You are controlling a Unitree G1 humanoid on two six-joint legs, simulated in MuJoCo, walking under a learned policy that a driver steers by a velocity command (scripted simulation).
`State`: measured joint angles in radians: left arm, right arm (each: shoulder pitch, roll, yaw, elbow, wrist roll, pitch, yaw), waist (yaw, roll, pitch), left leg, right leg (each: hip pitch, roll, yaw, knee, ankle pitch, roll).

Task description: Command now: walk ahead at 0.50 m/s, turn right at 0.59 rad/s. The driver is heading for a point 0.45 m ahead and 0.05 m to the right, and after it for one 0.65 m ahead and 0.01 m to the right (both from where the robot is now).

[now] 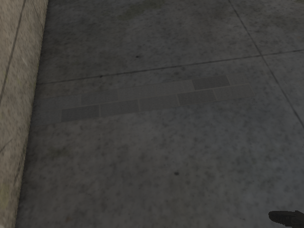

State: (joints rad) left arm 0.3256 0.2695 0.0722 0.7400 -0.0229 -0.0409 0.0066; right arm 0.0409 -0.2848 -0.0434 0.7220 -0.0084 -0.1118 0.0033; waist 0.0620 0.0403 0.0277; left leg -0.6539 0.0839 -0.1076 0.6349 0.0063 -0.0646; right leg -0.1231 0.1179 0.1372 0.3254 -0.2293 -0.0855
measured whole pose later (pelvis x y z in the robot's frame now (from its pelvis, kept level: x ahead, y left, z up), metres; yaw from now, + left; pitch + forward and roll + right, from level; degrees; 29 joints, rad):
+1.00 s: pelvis +0.39 -0.07 +0.00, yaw -19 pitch +0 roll -1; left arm 0.14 0.19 0.03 0.77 0.02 -0.02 0.03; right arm 0.23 -0.28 -0.06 0.86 0.02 0.03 -0.05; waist -0.02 0.05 0.03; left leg -0.50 0.10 -0.09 0.95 -0.33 -0.10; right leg -0.24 0.06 -0.14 0.35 -0.12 -0.10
